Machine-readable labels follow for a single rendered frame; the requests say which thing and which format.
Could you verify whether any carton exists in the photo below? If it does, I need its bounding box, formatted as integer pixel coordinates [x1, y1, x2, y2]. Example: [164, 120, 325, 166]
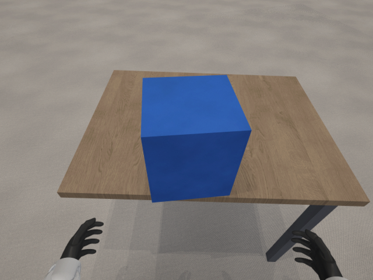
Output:
[141, 75, 252, 202]

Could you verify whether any right robot hand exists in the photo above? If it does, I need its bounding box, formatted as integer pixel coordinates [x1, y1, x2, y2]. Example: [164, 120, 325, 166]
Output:
[291, 229, 343, 280]

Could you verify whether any left robot hand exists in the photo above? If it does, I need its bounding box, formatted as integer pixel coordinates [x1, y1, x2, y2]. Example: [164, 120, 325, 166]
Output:
[60, 218, 104, 260]

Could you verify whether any left robot forearm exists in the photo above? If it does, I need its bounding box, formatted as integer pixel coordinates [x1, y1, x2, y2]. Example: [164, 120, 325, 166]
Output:
[43, 257, 81, 280]

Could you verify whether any table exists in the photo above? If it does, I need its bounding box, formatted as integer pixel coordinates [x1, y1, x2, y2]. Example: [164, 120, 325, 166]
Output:
[57, 70, 370, 262]

